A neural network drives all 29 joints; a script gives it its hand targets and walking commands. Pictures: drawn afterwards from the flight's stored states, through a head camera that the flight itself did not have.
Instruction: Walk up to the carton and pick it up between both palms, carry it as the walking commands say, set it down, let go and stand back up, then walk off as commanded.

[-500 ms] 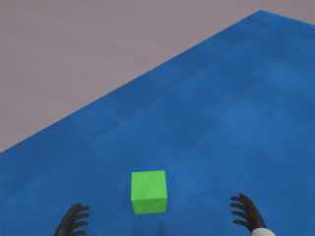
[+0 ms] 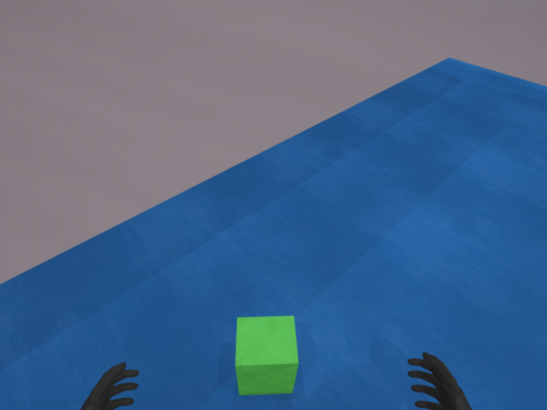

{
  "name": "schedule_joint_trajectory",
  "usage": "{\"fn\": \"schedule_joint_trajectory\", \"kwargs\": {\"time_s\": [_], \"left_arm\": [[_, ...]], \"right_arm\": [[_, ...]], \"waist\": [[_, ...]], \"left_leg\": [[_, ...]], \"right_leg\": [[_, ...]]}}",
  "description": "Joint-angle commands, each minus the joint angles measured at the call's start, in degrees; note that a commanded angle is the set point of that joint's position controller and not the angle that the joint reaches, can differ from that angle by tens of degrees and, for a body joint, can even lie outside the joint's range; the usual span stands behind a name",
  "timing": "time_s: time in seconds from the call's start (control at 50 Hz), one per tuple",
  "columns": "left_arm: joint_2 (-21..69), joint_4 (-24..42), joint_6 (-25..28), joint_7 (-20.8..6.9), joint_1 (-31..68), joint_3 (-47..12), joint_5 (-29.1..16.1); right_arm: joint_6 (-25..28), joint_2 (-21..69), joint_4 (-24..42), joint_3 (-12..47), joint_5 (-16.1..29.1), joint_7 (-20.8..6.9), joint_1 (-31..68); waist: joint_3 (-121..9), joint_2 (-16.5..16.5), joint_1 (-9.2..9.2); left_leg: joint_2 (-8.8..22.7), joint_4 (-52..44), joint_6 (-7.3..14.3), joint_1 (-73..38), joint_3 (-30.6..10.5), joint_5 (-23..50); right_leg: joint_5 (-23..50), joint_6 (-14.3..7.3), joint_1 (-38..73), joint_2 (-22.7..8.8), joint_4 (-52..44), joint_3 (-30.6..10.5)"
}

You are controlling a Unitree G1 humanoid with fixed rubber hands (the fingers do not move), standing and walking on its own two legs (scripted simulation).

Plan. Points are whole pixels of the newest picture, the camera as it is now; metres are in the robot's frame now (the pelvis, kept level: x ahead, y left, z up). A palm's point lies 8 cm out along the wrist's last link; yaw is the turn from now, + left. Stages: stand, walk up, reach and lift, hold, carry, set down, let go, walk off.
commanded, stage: stand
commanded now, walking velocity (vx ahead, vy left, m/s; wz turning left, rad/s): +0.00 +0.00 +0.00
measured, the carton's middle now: (265, 356) +0.46 +0.02 -0.64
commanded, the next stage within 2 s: walk off in 1.76 s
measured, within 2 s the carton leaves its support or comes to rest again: neither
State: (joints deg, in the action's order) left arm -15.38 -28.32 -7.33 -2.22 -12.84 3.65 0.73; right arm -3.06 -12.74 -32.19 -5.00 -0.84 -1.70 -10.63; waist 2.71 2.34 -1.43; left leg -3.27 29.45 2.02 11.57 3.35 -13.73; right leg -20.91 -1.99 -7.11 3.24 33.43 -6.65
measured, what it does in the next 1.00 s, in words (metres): stands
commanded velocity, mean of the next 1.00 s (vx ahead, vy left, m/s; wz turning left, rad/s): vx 0.00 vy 0.00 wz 0.00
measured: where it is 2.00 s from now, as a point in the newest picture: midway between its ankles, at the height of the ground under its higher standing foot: outside the picture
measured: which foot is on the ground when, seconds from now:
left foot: down 0.00-1.00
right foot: down 0.00-1.00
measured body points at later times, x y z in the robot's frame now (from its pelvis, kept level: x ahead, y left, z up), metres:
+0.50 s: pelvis +0.05 +0.00 +0.00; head +0.02 +0.01 +0.45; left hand +0.21 +0.29 -0.06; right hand +0.21 -0.29 -0.08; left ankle +0.04 +0.09 -0.73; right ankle -0.02 -0.10 -0.73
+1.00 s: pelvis +0.02 +0.01 +0.00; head -0.02 +0.02 +0.45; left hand +0.18 +0.30 -0.06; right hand +0.18 -0.29 -0.07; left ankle +0.04 +0.09 -0.73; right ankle -0.02 -0.10 -0.73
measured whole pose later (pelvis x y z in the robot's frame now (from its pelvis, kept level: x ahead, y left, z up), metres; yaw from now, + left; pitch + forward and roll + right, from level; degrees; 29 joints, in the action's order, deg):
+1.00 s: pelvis +0.02 +0.01 +0.00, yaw +0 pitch -3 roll +1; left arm -20.4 -31.1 -0.3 0.4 -14.8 3.1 1.2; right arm 1.9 -17.7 -41.1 -4.9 -0.8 -0.4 -10.6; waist -2.4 2.3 0.2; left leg -3.0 32.0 2.9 12.9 3.3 -15.7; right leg -22.4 -1.8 -7.2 3.3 33.4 -6.1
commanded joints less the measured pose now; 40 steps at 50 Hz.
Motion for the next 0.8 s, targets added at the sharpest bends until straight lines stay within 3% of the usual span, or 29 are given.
{"fn": "schedule_joint_trajectory", "kwargs": {"time_s": [0.0,0.02,0.06,0.08,0.1,0.12,0.16,0.18,0.2,0.22,0.26,0.28,0.3,0.36,0.38,0.4,0.42,0.44,0.46,0.48,0.5,0.56,0.58,0.62,0.66,0.7,0.72,0.76,0.78], "left_arm": [[-10.6,1.4,4.9,2.0,-0.1,2.8,2.2],[-9.0,1.5,5.1,1.7,1.3,1.5,2.1],[-8.5,1.6,6.8,2.0,-1.7,1.3,2.2],[-9.7,1.8,7.1,2.2,-1.0,0.9,1.9],[-9.8,1.6,7.1,2.2,0.8,1.1,1.7],[-10.2,2.1,7.4,1.7,2.4,0.8,1.4],[-12.1,0.7,7.2,2.0,0.5,1.5,1.7],[-11.9,-0.1,7.4,2.5,-1.1,1.7,1.8],[-12.2,1.4,7.8,2.1,1.3,1.3,1.1],[-13.1,-0.2,7.5,2.4,-0.7,2.0,1.5],[-13.5,0.1,7.8,2.5,-0.4,1.4,0.7],[-13.7,-0.4,7.9,3.1,0.3,1.8,1.6],[-14.2,-0.4,7.8,3.9,-1.3,1.8,1.2],[-12.8,-0.8,8.0,4.3,-1.0,1.4,0.8],[-13.0,-1.4,7.6,4.5,-2.1,0.8,1.0],[-14.7,-0.6,7.4,4.6,-0.3,2.4,1.2],[-14.4,0.0,7.0,4.9,-1.1,1.8,1.2],[-11.5,0.5,7.5,4.2,-2.5,1.3,0.9],[-13.2,0.1,7.4,3.8,-0.7,0.9,1.4],[-12.2,0.1,7.8,4.1,0.5,1.0,1.5],[-13.1,-0.1,7.6,4.0,-1.9,1.1,1.0],[-13.8,-1.3,8.2,4.0,-0.9,1.8,1.8],[-14.4,-1.4,8.1,3.9,-3.1,1.6,1.7],[-13.9,-1.7,8.5,3.8,-0.7,1.1,1.6],[-14.7,-1.7,8.6,3.9,-0.4,1.7,1.6],[-12.9,-1.2,8.7,3.2,-0.4,0.8,1.5],[-14.4,-1.3,8.6,3.1,0.8,0.9,2.3],[-13.4,-1.2,9.0,3.4,0.2,0.9,1.5],[-13.0,-1.5,8.8,3.3,1.0,0.8,1.7]], "right_arm": [[3.6,-11.5,0.1,-2.1,-2.9,1.6,2.9],[4.2,-12.2,-0.1,-2.2,-2.8,1.7,3.6],[5.2,-9.6,-2.1,-0.5,-2.8,2.1,2.1],[5.3,-11.0,-1.7,-0.9,-2.4,2.0,3.3],[6.5,-12.1,-2.2,-1.3,-2.7,2.0,3.7],[6.4,-13.6,-2.7,-1.0,-2.2,1.7,4.5],[6.3,-12.7,-2.4,-1.0,-1.8,1.2,3.8],[6.3,-15.3,-3.3,-1.6,-2.2,2.1,2.6],[6.4,-15.4,-2.7,-2.2,-1.8,2.1,5.6],[5.7,-13.7,-4.3,-1.4,-1.1,1.3,4.4],[5.2,-12.1,-4.1,-0.8,-1.0,1.3,5.1],[5.5,-13.1,-4.1,-1.1,-0.8,1.8,4.8],[5.2,-14.0,-5.3,-1.2,-0.8,1.8,3.2],[5.7,-15.3,-5.2,-2.3,-1.3,2.1,3.7],[5.4,-14.7,-6.3,-1.7,-1.7,2.2,0.0],[5.2,-14.3,-6.6,-1.2,-1.4,1.9,1.3],[4.9,-13.8,-7.0,-1.1,-1.4,2.1,-0.1],[4.7,-16.0,-6.7,-1.6,-1.7,2.6,1.6],[4.8,-13.7,-5.2,-1.1,-1.5,2.6,5.3],[4.7,-15.5,-6.1,-1.8,-1.4,2.8,2.8],[5.2,-15.5,-6.8,-2.0,-1.5,2.9,2.0],[5.6,-14.2,-5.7,-1.5,-1.9,1.8,3.2],[5.7,-15.7,-6.3,-1.4,-1.8,1.6,0.7],[6.0,-13.7,-6.7,-0.9,-1.3,1.4,3.1],[5.8,-13.8,-6.4,-0.6,-1.6,1.7,3.1],[6.1,-16.8,-5.8,-2.2,-2.1,2.0,6.2],[5.6,-14.9,-6.4,-1.1,-1.4,1.8,4.1],[5.9,-15.1,-7.7,-1.3,-1.5,1.4,3.0],[6.1,-15.1,-6.4,-1.8,-1.4,1.7,3.0]], "waist": [[-1.6,-2.7,0.17],[0.7,-4.7,1.36],[2.2,-2.5,-0.15],[-2.2,-0.1,0.23],[-3.7,-3.7,1.02],[-3.2,-3.8,0.46],[-5.8,-0.5,1.08],[-5.9,-1.6,1.66],[-7.9,-3.4,0.81],[-12.9,-3.5,0.28],[-9.9,4.0,0.27],[-10.0,3.9,1.14],[-9.2,-2.2,1.66],[-15.0,0.7,1.09],[-10.4,0.6,2.36],[-10.0,0.8,0.86],[-10.2,2.8,1.34],[-12.9,-3.6,0.69],[-11.7,-0.9,1.27],[-7.7,-1.7,2.49],[-10.8,-3.6,2.1],[-6.1,1.0,0.6],[-7.9,-2.4,2.03],[-8.8,-1.3,1.91],[-7.4,1.5,1.49],[-3.8,-0.9,0.39],[-2.4,-0.9,1.73],[-4.4,-2.7,1.58],[-7.1,0.4,3.03]], "left_leg": [[6.9,-8.7,-1.8,7.5,-10.9,-26.5],[8.3,-9.3,-0.3,6.8,-13.2,-23.4],[7.3,-6.2,-0.1,4.1,-10.6,-6.5],[6.5,-5.0,-0.4,3.3,-10.4,-7.4],[7.2,-5.3,0.3,1.8,-11.1,-6.6],[7.8,-4.7,-0.1,0.7,-9.9,-5.5],[7.4,-1.7,0.1,-3.5,-9.2,9.6],[8.6,-2.6,1.1,-3.3,-10.6,9.1],[8.3,-1.7,0.0,-4.6,-9.3,17.2],[8.6,0.2,-0.6,-8.0,-8.5,17.2],[8.0,-0.1,-0.3,-4.8,-8.5,22.5],[7.4,0.5,0.0,-5.2,-7.3,22.4],[7.1,0.6,-0.3,-6.7,-6.4,26.1],[8.9,2.3,1.2,-8.6,-8.8,28.5],[7.7,2.3,1.2,-6.7,-6.6,27.1],[7.4,2.0,0.6,-6.8,-6.3,25.9],[7.9,0.9,0.7,-5.1,-7.1,28.2],[7.4,1.0,-0.3,-7.2,-5.8,25.0],[7.6,0.9,-0.3,-8.1,-6.7,21.5],[7.5,-0.4,-0.2,-6.5,-6.8,19.3],[7.8,-0.4,0.1,-7.3,-7.5,19.0],[8.0,0.1,0.8,-3.3,-7.8,13.4],[7.1,-0.9,0.7,-2.3,-7.5,10.5],[8.2,-2.2,0.6,-2.5,-8.6,11.0],[7.8,-2.6,0.5,-3.7,-8.5,10.7],[7.7,-2.1,1.0,-2.1,-8.4,9.7],[8.1,-3.1,1.3,-2.3,-8.8,9.8],[8.0,-3.9,0.9,-1.6,-9.1,3.0],[7.8,-2.9,0.8,-3.3,-8.8,4.1]], "right_leg": [[-18.7,0.7,-14.2,-2.7,-5.8,-1.1],[-11.9,0.5,-15.1,-3.3,-5.4,-1.1],[1.2,-0.2,-12.0,-5.6,-7.5,-3.6],[-1.6,-0.4,-11.5,-4.4,-8.0,-3.6],[-1.4,0.0,-10.3,-4.9,-7.9,-3.1],[2.4,-0.9,-12.0,-5.7,-7.1,-4.0],[12.0,0.7,-11.1,-5.4,-8.4,-2.9],[11.0,0.7,-10.2,-6.1,-7.6,-3.2],[15.2,1.0,-9.5,-5.3,-6.6,-1.8],[18.0,1.5,-6.3,-6.0,-6.5,-2.1],[25.0,1.5,-5.8,-5.7,-5.6,-1.2],[29.9,3.4,-4.7,-7.0,-5.7,-2.3],[37.1,3.8,-5.2,-7.9,-3.7,-3.4],[34.5,2.5,-3.8,-6.7,-2.7,-1.7],[36.6,2.2,-3.3,-7.0,-4.8,-3.3],[36.8,3.5,-5.0,-7.2,-3.5,-1.7],[34.4,2.3,-3.6,-6.6,-3.2,-1.2],[29.6,2.1,-3.4,-7.1,-4.1,-1.9],[26.2,1.3,-6.0,-6.1,-5.5,-1.5],[24.3,1.9,-7.1,-6.2,-5.9,-1.5],[21.5,1.5,-6.1,-5.6,-6.0,-2.1],[19.7,0.8,-6.1,-7.0,-8.5,-3.5],[19.9,0.1,-4.0,-7.2,-8.2,-4.5],[17.1,-0.1,-6.1,-8.4,-7.9,-4.4],[15.4,0.0,-6.9,-6.6,-8.4,-4.1],[14.9,0.5,-8.0,-7.2,-10.2,-4.2],[14.3,-0.5,-9.4,-7.2,-8.9,-3.9],[10.9,-0.9,-7.9,-7.5,-9.8,-5.3],[11.4,-1.0,-7.8,-8.1,-9.8,-5.6]]}}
